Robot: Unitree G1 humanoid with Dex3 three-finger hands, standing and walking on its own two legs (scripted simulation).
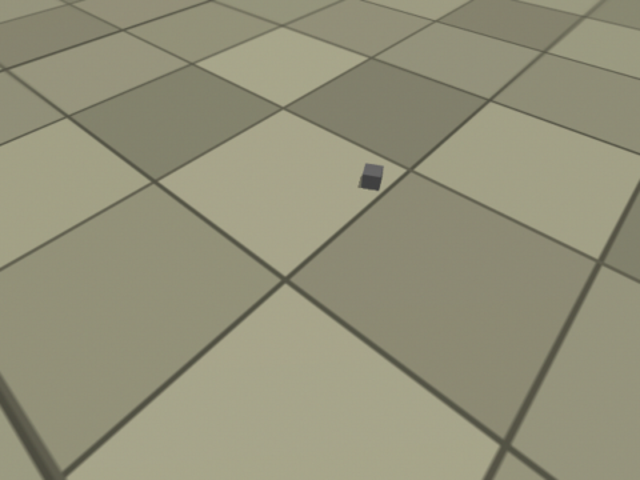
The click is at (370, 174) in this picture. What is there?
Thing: small box
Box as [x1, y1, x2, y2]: [361, 163, 383, 190]
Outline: 366,163 362,174 361,187 378,190 383,166
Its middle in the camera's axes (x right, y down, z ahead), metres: +0.26 -0.31 +1.88
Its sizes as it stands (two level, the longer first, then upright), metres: 0.087 0.086 0.082
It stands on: the floor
